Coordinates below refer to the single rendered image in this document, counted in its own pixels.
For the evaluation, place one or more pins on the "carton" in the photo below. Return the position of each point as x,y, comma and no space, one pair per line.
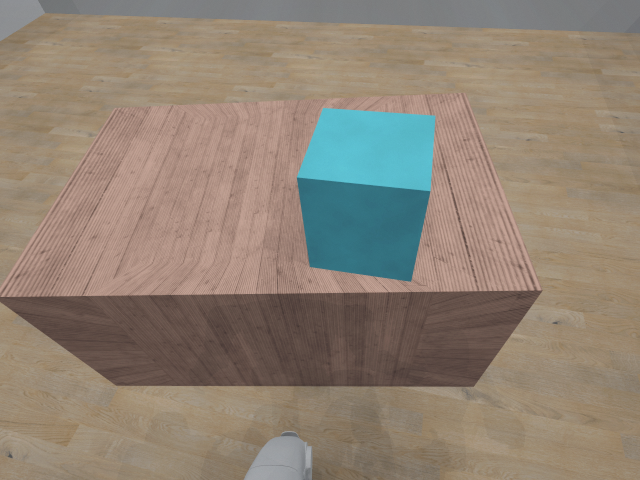
364,187

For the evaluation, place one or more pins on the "robot left thigh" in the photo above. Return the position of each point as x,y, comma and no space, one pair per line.
282,458

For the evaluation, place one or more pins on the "pedestal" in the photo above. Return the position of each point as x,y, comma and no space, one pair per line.
175,255

